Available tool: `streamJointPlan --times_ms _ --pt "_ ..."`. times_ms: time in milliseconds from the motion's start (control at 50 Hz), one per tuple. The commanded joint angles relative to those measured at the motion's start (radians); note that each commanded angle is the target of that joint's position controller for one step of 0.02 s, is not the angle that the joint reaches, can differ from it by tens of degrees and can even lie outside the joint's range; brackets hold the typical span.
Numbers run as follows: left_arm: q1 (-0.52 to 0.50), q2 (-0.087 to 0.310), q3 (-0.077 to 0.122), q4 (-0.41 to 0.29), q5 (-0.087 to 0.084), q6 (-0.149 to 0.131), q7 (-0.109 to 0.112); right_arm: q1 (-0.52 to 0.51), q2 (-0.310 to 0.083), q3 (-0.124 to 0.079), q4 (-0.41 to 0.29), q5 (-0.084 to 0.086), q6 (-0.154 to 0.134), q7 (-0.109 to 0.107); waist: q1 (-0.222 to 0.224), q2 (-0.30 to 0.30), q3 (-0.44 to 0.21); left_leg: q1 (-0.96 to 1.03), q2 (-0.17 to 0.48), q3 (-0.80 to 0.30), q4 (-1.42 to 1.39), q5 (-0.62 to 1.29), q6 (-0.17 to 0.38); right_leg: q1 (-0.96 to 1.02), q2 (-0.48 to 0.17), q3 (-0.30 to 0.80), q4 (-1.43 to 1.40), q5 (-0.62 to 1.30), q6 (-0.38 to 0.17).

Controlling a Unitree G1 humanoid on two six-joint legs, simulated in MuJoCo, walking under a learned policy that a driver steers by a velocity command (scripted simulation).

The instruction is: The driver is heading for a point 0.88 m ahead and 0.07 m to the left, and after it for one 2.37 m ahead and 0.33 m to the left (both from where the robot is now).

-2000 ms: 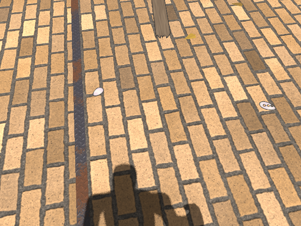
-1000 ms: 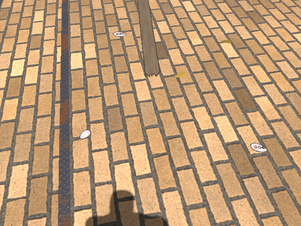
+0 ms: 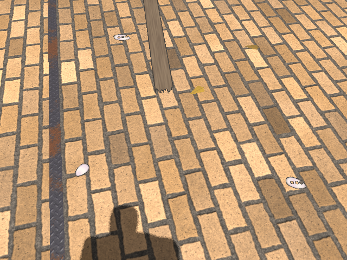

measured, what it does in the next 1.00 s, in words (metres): walks ahead: right foot, then left foot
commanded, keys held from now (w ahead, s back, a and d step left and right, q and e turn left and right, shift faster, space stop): w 1.00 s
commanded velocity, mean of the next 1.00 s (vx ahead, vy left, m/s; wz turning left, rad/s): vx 0.49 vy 0.00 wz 0.00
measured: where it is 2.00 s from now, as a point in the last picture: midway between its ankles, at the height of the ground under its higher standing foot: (168, 130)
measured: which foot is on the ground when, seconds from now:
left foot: down 0.00-0.14, up 0.16-0.66, down 0.68-1.00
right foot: up 0.00-0.10, down 0.12-0.70, up 0.72-1.00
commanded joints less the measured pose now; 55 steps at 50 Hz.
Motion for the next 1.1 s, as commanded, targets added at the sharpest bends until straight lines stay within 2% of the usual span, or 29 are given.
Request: streamJointPlan --times_ms 20,60,80,100,120,140,160,180,200,220,260,300,360,460,540,580,620,640,660,680,700,720,740,760,800,840,900,1000,1100 --pt "-0.139 0.007 -0.012 -0.096 -0.009 -0.008 0.000 0.052 -0.125 -0.015 -0.017 -0.001 -0.013 -0.004 0.009 0.146 0.162 -0.125 0.223 -0.093 -0.025 0.623 0.113 0.034 0.047 -0.071 -0.143 0.029 -0.023" --pt "-0.090 0.038 -0.003 -0.094 -0.009 -0.011 0.011 0.026 -0.151 -0.020 -0.018 -0.001 -0.018 -0.004 0.047 0.149 0.125 -0.093 0.241 -0.068 0.067 0.874 0.102 0.156 0.080 -0.082 -0.189 0.006 -0.063" --pt "-0.004 0.061 0.008 -0.070 -0.009 -0.017 0.018 0.012 -0.168 -0.025 -0.019 0.000 -0.018 -0.005 0.087 0.147 0.073 -0.069 0.242 -0.054 0.174 1.011 0.091 0.251 0.106 -0.082 -0.202 -0.011 -0.083" --pt "0.143 0.084 0.023 -0.024 -0.011 -0.025 0.026 -0.004 -0.182 -0.030 -0.021 0.004 -0.015 -0.006 0.149 0.134 -0.006 -0.072 0.232 -0.037 0.340 1.061 0.078 0.404 0.128 -0.080 -0.250 0.006 -0.104" --pt "0.293 0.116 0.040 0.025 -0.001 -0.034 0.035 -0.016 -0.186 -0.031 -0.026 0.009 -0.013 -0.004 0.212 0.122 -0.083 -0.176 0.205 -0.020 0.538 0.930 0.066 0.613 0.088 -0.040 -0.288 0.016 -0.125" --pt "0.444 0.204 0.064 0.048 0.026 -0.039 0.041 0.000 -0.137 -0.021 -0.054 0.011 -0.011 0.002 0.244 0.011 -0.203 -0.366 0.147 0.010 0.852 0.505 0.058 0.828 -0.163 0.248 -0.311 -0.177 -0.166" --pt "0.438 0.246 0.074 0.043 0.020 -0.027 0.030 0.093 -0.061 -0.020 -0.063 0.048 -0.008 0.014 0.173 -0.200 -0.311 -0.647 -0.044 -0.022 1.228 -0.180 0.028 0.968 -0.401 0.795 -0.507 -0.256 -0.312" --pt "0.315 0.217 0.069 0.027 -0.009 -0.022 0.022 -0.005 -0.136 -0.037 -0.087 0.025 -0.002 0.014 0.140 -0.072 -0.199 -0.736 0.030 -0.111 1.265 -0.091 0.047 0.842 -0.354 0.748 -0.568 -0.349 -0.293" --pt "0.227 0.143 0.048 0.014 -0.016 -0.029 0.021 -0.119 -0.142 -0.041 -0.122 0.013 -0.004 0.018 0.123 -0.024 -0.066 -0.760 0.073 -0.100 1.219 -0.008 0.051 0.698 -0.321 0.592 -0.584 -0.317 -0.262" --pt "0.196 0.087 0.033 0.021 -0.010 -0.040 0.019 -0.157 -0.123 -0.041 -0.130 0.008 -0.006 0.020 0.091 0.031 0.016 -0.721 0.106 -0.096 1.150 0.037 0.052 0.566 -0.275 0.480 -0.614 -0.179 -0.229" --pt "0.213 0.030 0.011 0.049 -0.006 -0.057 0.030 -0.139 -0.084 -0.042 -0.126 -0.018 0.019 0.030 0.031 0.015 0.035 -0.617 0.138 -0.098 1.048 0.048 0.037 0.440 -0.198 0.331 -0.636 -0.035 -0.179" --pt "0.270 0.041 0.007 0.070 -0.007 -0.070 0.036 -0.145 -0.071 -0.044 -0.134 -0.020 0.039 0.038 0.014 -0.006 0.041 -0.610 0.137 -0.076 0.991 0.053 0.023 0.423 -0.176 0.264 -0.645 0.083 -0.176" --pt "0.329 0.075 0.007 0.080 -0.009 -0.075 0.038 -0.281 -0.090 -0.047 -0.187 -0.019 0.055 0.047 0.023 -0.024 0.083 -0.713 0.155 -0.042 0.876 0.146 -0.001 0.437 -0.157 0.200 -0.683 0.109 -0.173" --pt "0.425 0.074 -0.004 0.089 -0.013 -0.074 0.037 -0.519 -0.087 -0.037 -0.266 -0.002 0.054 0.055 0.080 -0.037 0.109 -0.742 0.132 0.015 0.583 0.312 -0.023 0.515 -0.125 0.128 -0.684 0.260 -0.143" --pt "0.500 0.083 -0.005 0.112 -0.007 -0.072 0.045 -0.628 -0.096 -0.034 -0.303 0.002 0.047 0.055 0.116 -0.050 0.113 -0.748 0.100 0.040 0.457 0.321 -0.003 0.655 -0.151 0.115 -0.647 0.361 -0.143" --pt "0.507 0.093 -0.002 0.119 0.000 -0.070 0.051 -0.653 -0.106 -0.038 -0.319 0.002 0.041 0.054 0.113 -0.053 0.117 -0.745 0.088 0.041 0.415 0.269 0.019 0.725 -0.176 0.114 -0.608 0.438 -0.146" --pt "0.477 0.109 0.002 0.118 0.003 -0.068 0.057 -0.604 -0.121 -0.046 -0.312 0.000 0.032 0.047 0.076 -0.061 0.090 -0.640 0.049 0.058 0.371 0.189 0.051 0.750 -0.183 0.091 -0.516 0.652 -0.130" --pt "0.464 0.121 0.006 0.118 0.004 -0.066 0.059 -0.521 -0.135 -0.056 -0.287 -0.001 0.027 0.040 0.040 -0.069 0.045 -0.532 0.015 0.069 0.352 0.156 0.070 0.750 -0.178 0.080 -0.417 0.780 -0.118" --pt "0.445 0.127 0.007 0.116 0.000 -0.061 0.057 -0.367 -0.152 -0.069 -0.234 -0.005 0.019 0.032 -0.027 -0.049 -0.032 -0.355 -0.015 0.084 0.286 0.189 0.091 0.718 -0.150 0.053 -0.245 0.808 -0.100" --pt "0.434 0.113 0.002 0.101 -0.008 -0.062 0.055 -0.193 -0.203 -0.089 -0.184 -0.025 0.010 0.021 -0.090 -0.024 -0.131 -0.094 0.078 -0.013 0.280 0.183 0.129 0.546 -0.116 0.034 -0.019 0.605 -0.083" --pt "0.520 0.013 -0.020 0.066 -0.052 -0.062 0.041 -0.055 -0.320 -0.119 -0.172 -0.050 0.009 0.015 -0.084 0.180 -0.299 0.239 0.405 -0.469 0.244 0.086 0.260 0.195 0.027 -0.032 0.398 0.072 -0.031" --pt "0.506 0.075 0.002 0.075 -0.038 -0.060 0.040 -0.102 -0.300 -0.117 -0.171 -0.015 0.027 0.028 -0.062 0.147 -0.329 0.221 0.465 -0.731 0.105 0.065 0.300 0.053 0.105 0.088 0.570 -0.362 -0.038" --pt "0.403 0.094 0.011 0.043 -0.023 -0.057 0.039 -0.229 -0.261 -0.103 -0.186 0.005 0.030 0.032 -0.012 0.087 -0.154 0.068 0.419 -0.566 0.082 0.001 0.259 -0.018 0.032 0.126 0.576 -0.276 -0.048" --pt "0.340 0.082 0.009 0.025 -0.016 -0.062 0.035 -0.305 -0.194 -0.085 -0.199 0.007 0.023 0.037 0.009 0.045 -0.056 -0.077 0.379 -0.451 0.038 0.049 0.226 -0.007 -0.004 0.126 0.517 -0.200 -0.049" --pt "0.341 0.047 0.010 0.029 0.007 -0.042 0.028 -0.329 -0.120 -0.061 -0.177 0.009 0.010 0.031 0.074 0.052 0.027 -0.253 0.287 -0.284 -0.013 0.169 0.154 0.085 -0.052 0.120 0.400 -0.147 -0.037" --pt "0.360 0.021 0.009 0.034 0.017 -0.018 0.017 -0.276 -0.120 -0.056 -0.152 0.008 -0.004 0.024 0.094 0.061 0.028 -0.289 0.257 -0.217 -0.028 0.276 0.147 0.123 -0.053 0.100 0.360 -0.127 -0.019" --pt "0.255 0.034 0.012 -0.009 0.016 -0.001 0.008 -0.219 -0.165 -0.060 -0.133 0.009 -0.013 0.022 0.094 0.064 0.060 -0.278 0.238 -0.159 -0.062 0.328 0.153 0.031 -0.073 0.076 0.277 -0.042 0.006" --pt "0.035 0.038 0.004 -0.085 0.001 -0.002 0.003 -0.131 -0.160 -0.049 -0.119 0.010 -0.010 0.023 0.044 0.072 0.095 -0.206 0.209 -0.099 -0.075 0.430 0.137 -0.032 -0.067 0.033 0.013 0.112 0.031" --pt "-0.099 0.041 -0.003 -0.132 -0.004 -0.010 0.005 -0.043 -0.170 -0.048 -0.089 0.003 -0.009 0.013 0.002 0.085 0.108 -0.055 0.241 -0.080 -0.039 0.534 0.140 -0.029 -0.029 0.002 -0.158 0.126 0.004"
